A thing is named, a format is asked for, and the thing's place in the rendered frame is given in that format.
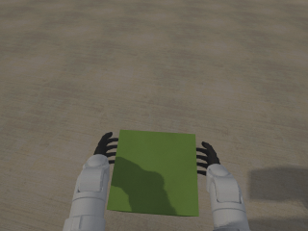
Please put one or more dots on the right robot forearm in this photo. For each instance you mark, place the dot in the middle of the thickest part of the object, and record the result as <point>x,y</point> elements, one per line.
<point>226,198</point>

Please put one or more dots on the left robot forearm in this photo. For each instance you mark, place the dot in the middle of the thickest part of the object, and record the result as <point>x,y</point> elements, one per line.
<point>90,195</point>

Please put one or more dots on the left robot hand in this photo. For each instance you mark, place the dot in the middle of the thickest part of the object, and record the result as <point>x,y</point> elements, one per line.
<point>102,146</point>

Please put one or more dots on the carton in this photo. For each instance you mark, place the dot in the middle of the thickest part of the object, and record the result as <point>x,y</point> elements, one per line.
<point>155,173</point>

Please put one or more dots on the right robot hand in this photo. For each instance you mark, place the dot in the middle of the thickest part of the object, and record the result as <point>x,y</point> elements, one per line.
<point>211,157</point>

